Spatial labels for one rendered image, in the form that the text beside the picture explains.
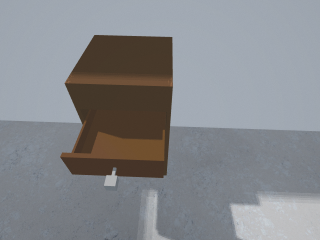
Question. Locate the drawer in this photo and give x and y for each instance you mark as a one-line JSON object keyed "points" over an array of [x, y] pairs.
{"points": [[133, 142]]}

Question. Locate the handle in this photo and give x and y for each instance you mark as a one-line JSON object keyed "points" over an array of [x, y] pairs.
{"points": [[111, 181]]}

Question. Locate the cabinet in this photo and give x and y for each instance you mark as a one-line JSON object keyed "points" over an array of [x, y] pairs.
{"points": [[125, 73]]}

